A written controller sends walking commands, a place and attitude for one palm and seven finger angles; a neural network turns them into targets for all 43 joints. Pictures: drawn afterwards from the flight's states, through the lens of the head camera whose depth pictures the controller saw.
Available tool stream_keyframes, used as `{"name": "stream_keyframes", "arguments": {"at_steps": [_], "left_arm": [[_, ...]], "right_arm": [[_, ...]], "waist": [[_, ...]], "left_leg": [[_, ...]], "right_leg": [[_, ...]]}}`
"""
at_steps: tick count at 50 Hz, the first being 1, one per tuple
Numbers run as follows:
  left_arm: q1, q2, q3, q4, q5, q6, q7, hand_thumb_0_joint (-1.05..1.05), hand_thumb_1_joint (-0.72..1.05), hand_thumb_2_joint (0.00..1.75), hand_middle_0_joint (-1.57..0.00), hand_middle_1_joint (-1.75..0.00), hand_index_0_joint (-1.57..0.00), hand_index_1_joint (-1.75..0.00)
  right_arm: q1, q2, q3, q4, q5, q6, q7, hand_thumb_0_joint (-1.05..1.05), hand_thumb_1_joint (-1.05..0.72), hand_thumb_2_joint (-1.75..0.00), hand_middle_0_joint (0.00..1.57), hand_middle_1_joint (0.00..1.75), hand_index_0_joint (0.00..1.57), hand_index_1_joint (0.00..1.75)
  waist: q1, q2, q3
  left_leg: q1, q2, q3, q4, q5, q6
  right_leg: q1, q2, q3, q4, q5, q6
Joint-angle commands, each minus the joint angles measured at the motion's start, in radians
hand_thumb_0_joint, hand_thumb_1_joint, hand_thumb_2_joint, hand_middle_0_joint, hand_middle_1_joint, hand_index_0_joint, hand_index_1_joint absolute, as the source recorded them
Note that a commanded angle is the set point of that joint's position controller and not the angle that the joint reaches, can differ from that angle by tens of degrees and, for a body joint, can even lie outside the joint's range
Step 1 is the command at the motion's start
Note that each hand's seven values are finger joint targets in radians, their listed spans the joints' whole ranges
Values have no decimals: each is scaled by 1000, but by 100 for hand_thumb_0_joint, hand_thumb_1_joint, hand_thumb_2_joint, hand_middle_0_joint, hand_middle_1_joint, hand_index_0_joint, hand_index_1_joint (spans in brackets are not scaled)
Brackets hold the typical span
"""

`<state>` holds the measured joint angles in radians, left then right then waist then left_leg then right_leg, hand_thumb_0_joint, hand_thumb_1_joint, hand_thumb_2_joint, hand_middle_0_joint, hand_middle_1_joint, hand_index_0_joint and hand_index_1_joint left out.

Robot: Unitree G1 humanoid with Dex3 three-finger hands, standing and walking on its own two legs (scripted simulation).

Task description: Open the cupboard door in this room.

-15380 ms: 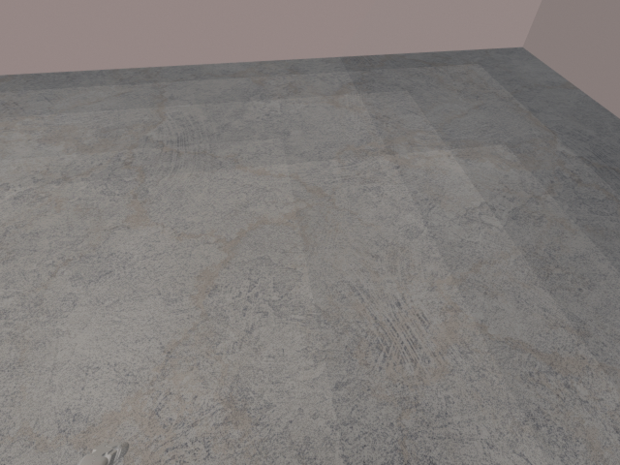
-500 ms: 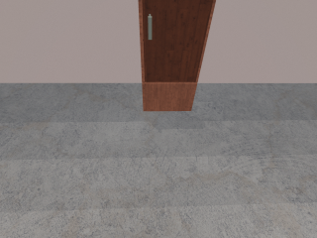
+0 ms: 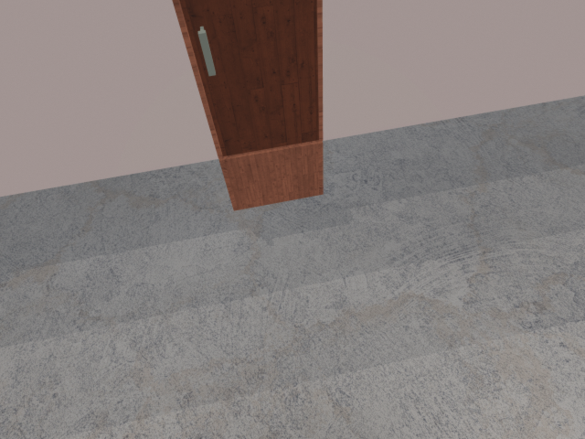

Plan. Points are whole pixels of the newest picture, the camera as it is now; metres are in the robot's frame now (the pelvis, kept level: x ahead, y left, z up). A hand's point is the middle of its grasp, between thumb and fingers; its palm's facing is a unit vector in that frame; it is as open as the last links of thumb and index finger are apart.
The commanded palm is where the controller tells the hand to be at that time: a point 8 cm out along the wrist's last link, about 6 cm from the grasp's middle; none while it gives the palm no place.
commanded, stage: walk to a spot facing it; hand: left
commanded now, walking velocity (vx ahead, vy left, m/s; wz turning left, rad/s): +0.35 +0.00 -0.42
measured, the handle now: (207, 51) +1.15 +0.32 +0.01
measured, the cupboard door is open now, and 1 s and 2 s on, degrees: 0 0 0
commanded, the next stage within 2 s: turn to face it in 0.54 s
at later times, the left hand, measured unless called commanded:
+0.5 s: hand out of the picture +0.12 +0.12 -0.16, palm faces +0.02 -0.99 -0.16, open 7.4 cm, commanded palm none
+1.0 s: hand (257, 238) +0.54 +0.12 -0.14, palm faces -0.10 -0.97 -0.20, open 7.4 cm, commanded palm none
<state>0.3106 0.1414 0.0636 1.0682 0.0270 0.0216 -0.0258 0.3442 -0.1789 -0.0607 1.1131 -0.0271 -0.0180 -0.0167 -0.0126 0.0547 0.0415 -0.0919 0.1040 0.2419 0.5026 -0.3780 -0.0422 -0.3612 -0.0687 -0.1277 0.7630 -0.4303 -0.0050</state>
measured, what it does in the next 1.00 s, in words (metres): walks ahead: right foot, then left foot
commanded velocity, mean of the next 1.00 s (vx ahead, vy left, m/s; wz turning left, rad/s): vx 0.20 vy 0.00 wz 0.05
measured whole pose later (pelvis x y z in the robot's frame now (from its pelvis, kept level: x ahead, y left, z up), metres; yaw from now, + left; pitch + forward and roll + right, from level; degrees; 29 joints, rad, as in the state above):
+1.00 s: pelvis +0.37 -0.04 +0.01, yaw -4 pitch +0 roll +1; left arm 0.05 0.18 0.04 0.95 0.01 0.00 0.02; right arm 0.37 -0.16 -0.04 1.10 -0.02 0.00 -0.01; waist -0.07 -0.01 0.05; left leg -0.20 -0.01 0.08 0.49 -0.29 0.03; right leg -0.38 -0.06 -0.07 0.69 -0.31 0.07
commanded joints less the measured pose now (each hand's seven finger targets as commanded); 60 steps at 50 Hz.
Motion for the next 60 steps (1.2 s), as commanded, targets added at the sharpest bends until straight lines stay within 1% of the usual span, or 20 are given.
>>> {"name": "stream_keyframes", "arguments": {"at_steps": [1, 2, 3, 6, 9, 15, 23, 26, 27, 29, 30, 33, 37, 46, 50, 51, 52, 53, 56, 60], "left_arm": [[303, 184, 37, 17, 8, -51, 16, 0, 90, 90, -20, -30, -20, -30], [343, 246, 43, 28, -8, -55, 31, 0, 90, 90, -20, -30, -20, -30], [299, 244, 42, 7, -16, -57, 43, 0, 90, 90, -20, -30, -20, -30], [118, 169, 20, -40, -11, -75, 43, 0, 90, 90, -20, -30, -20, -30], [102, 155, 8, -44, -7, -94, 39, 0, 90, 90, -20, -30, -20, -30], [206, 129, -9, 17, -8, -117, 45, 0, 90, 90, -20, -30, -20, -30], [257, 124, -18, 55, -6, -106, 61, 0, 90, 90, -20, -30, -20, -30], [200, 160, -10, 59, -12, -109, 65, 0, 90, 90, -20, -30, -20, -30], [182, 161, -7, 46, -20, -112, 62, 0, 90, 90, -20, -30, -20, -30], [195, 85, -23, -3, -37, -118, 48, 0, 90, 90, -20, -30, -20, -30], [134, 105, -15, -13, -28, -106, 56, 0, 90, 90, -20, -30, -20, -30], [50, 58, -7, -26, -9, -72, 35, 0, 90, 90, -20, -30, -20, -30], [122, 2, -11, -14, -1, -35, 35, 0, 90, 90, -20, -30, -20, -30], [-164, 90, -16, -137, -12, -20, 48, 0, 90, 90, -20, -30, -20, -30], [-115, 120, -8, -136, -21, -40, 50, 0, 90, 90, -20, -30, -20, -30], [-77, 175, 0, -124, -15, -51, 56, 0, 90, 90, -20, -30, -20, -30], [-11, 260, 19, -107, -4, -60, 66, 0, 90, 90, -20, -30, -20, -30], [28, 278, 16, -111, -11, -54, 65, 0, 90, 90, -20, -30, -20, -30], [-133, 194, 6, -152, -15, -42, 73, 0, 90, 90, -20, -30, -20, -30], [-112, 175, 1, -150, -10, -46, 67, 0, 90, 90, -20, -30, -20, -30]], "right_arm": [[-115, -87, -16, -113, 13, -22, 4, 0, -90, -90, 20, 30, 20, 30], [-205, -61, -4, -178, 11, -22, 14, 0, -90, -90, 20, 30, 20, 30], [-232, -87, -13, -189, 9, -20, 19, 0, -90, -90, 20, 30, 20, 30], [-210, -91, -24, -153, -2, -20, 27, 0, -90, -90, 20, 30, 20, 30], [-146, -67, -19, -119, -6, -7, 35, 0, -90, -90, 20, 30, 20, 30], [-234, -53, -6, -160, -1, -5, 37, 0, -90, -90, 20, 30, 20, 30], [-430, -36, 22, -229, 8, -31, 44, 0, -90, -90, 20, 30, 20, 30], [-180, -78, 5, -150, 2, -46, 20, 0, -90, -90, 20, 30, 20, 30], [-12, -132, -9, -103, -2, -49, 11, 0, -90, -90, 20, 30, 20, 30], [203, -278, -41, -49, -1, -47, -1, 0, -90, -90, 20, 30, 20, 30], [124, -235, -30, -57, 15, -44, -2, 0, -90, -90, 20, 30, 20, 30], [-21, -82, 12, -85, 7, -61, -7, 0, -90, -90, 20, 30, 20, 30], [-48, -36, 13, -80, 9, -71, -9, 0, -90, -90, 20, 30, 20, 30], [17, -138, -12, -78, 3, -19, -3, 0, -90, -90, 20, 30, 20, 30], [2, -147, -22, -91, 8, 3, -2, 0, -90, -90, 20, 30, 20, 30], [15, -115, -20, -97, 16, 2, 4, 0, -90, -90, 20, 30, 20, 30], [14, -49, -6, -122, 21, 2, 9, 0, -90, -90, 20, 30, 20, 30], [-20, -77, -15, -146, 23, 18, 1, 0, -90, -90, 20, 30, 20, 30], [-11, -68, -24, -112, 15, 52, 11, 0, -90, -90, 20, 30, 20, 30], [-34, -60, -23, -121, 12, 68, 21, 0, -90, -90, 20, 30, 20, 30]], "waist": [[183, -414, -16], [194, -503, 31], [163, -333, 67], [72, -142, 108], [29, -74, 42], [48, -141, 41], [91, -172, 82], [-32, -183, -54], [-99, -137, -162], [-128, 167, -370], [-88, 44, -250], [-12, 34, 9], [59, 63, -20], [-6, 105, -40], [33, 69, -71], [42, -47, -102], [62, -293, -146], [81, -279, -154], [9, -189, -35], [2, -222, -31]], "left_leg": [[-466, 44, 12, 398, -150, 41], [-640, -45, -67, 632, -254, 18], [-666, -6, -172, 711, -174, 27], [-619, 59, -231, 735, 51, 24], [-548, 46, -209, 667, 170, -3], [-659, 22, -192, 572, 223, -24], [-524, -39, -98, 194, 199, 17], [-160, -104, -78, 36, 260, 56], [115, -39, -135, 21, 403, 84], [474, 426, -652, -25, 888, 301], [321, 422, -593, -87, 809, 303], [-71, 293, -384, -193, 638, 214], [-202, 152, -209, -215, 763, 183], [-57, 149, -361, -120, 824, 204], [-103, 97, -388, 1, 650, 136], [-233, 36, -326, 97, 460, 78], [-447, -96, -192, 306, -50, 8], [-419, -95, -230, 483, -279, 7], [-425, -43, -267, 691, -135, -2], [-404, -47, -237, 672, -39, -21]], "right_leg": [[414, -146, 293, -414, -67, -73], [384, -307, 676, -598, -87, -148], [338, -340, 714, -635, -149, -198], [172, -284, 575, -606, -172, -171], [189, -192, 379, -584, 108, -130], [376, -145, 259, -519, 629, -109], [456, -140, 227, -468, 946, -135], [404, -116, 191, -193, 1174, -93], [250, -82, 170, -4, 1002, -60], [-163, 108, 128, 591, -152, -24], [-197, 43, 181, 656, -115, -34], [-177, -37, 159, 589, 28, 1], [-53, -38, 94, 379, 130, 34], [-43, 2, 52, -2, 92, 73], [166, 0, 53, -342, 282, 67], [345, -103, 132, -379, 508, 46], [517, -354, 335, -357, 835, -54], [399, -460, 358, -367, 954, -156], [230, -336, 214, -413, 689, -140], [193, -266, 86, -425, 624, -102]]}}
